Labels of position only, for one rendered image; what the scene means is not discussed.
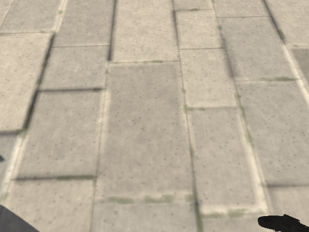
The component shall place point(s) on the robot right hand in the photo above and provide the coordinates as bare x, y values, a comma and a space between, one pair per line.
283, 223

